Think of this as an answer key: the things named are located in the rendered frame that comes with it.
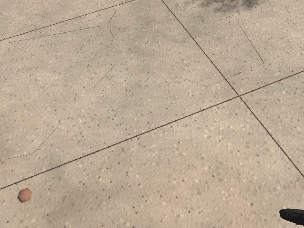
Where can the robot right hand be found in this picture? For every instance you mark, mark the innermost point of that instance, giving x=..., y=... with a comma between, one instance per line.
x=293, y=215

